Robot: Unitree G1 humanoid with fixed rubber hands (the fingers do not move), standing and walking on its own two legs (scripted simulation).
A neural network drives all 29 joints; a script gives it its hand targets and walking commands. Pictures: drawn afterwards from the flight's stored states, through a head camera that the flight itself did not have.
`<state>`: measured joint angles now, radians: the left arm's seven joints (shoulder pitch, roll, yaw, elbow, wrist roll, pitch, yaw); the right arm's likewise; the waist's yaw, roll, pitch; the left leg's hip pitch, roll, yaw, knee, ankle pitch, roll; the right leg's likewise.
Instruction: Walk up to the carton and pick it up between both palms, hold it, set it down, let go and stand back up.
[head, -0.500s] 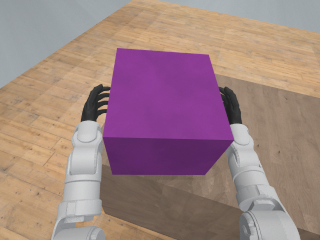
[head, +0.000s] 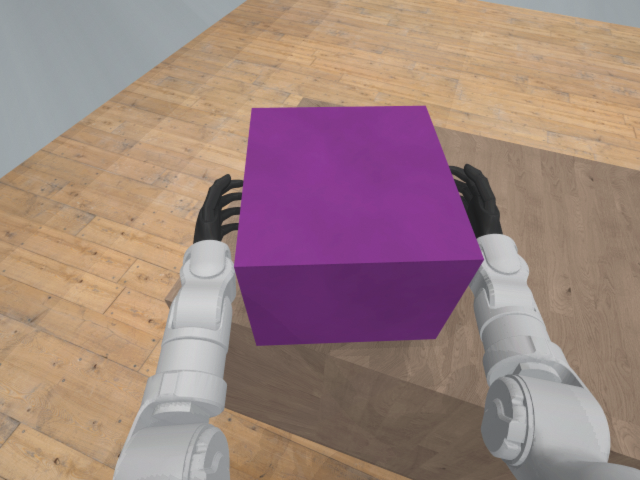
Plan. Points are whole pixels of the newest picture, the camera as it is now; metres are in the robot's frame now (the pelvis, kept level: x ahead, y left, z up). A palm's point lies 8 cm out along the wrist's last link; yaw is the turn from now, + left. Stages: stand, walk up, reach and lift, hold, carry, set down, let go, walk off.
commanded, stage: set down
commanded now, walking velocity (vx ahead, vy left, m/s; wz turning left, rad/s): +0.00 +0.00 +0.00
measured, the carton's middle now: (343, 222) +0.43 -0.03 +0.06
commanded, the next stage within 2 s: none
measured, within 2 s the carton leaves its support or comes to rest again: neither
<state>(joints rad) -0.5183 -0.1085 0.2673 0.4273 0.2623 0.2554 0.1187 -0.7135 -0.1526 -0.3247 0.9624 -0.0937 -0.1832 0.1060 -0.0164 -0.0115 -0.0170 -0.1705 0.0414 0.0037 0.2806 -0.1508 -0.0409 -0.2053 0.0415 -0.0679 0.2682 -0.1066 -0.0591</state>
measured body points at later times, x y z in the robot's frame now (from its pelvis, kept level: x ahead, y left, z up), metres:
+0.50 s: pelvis +0.00 -0.02 +0.00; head +0.06 -0.03 +0.44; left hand +0.40 +0.14 +0.06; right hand +0.44 -0.21 +0.08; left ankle -0.01 +0.14 -0.75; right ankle +0.02 -0.08 -0.75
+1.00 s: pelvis +0.01 -0.02 +0.00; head +0.08 -0.03 +0.44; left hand +0.42 +0.11 +0.04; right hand +0.46 -0.23 +0.07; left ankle -0.01 +0.14 -0.75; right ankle +0.02 -0.08 -0.75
